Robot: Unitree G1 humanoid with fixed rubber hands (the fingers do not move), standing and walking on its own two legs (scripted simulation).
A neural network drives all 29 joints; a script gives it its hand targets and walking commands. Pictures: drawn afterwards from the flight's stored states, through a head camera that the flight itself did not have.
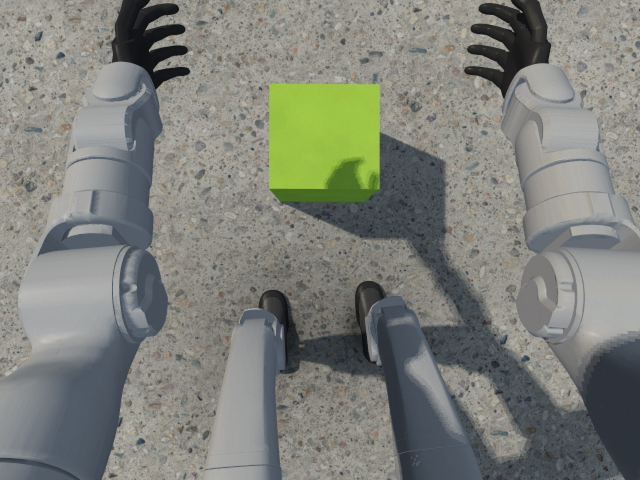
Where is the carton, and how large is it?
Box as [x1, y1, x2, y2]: [269, 84, 379, 202]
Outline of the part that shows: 269,84 269,188 280,201 362,202 379,188 379,84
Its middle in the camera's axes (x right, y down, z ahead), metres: +0.01 -0.19 +0.85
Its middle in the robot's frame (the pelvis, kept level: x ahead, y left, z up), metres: +0.55 -0.03 -0.53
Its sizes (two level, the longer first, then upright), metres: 0.210 0.200 0.250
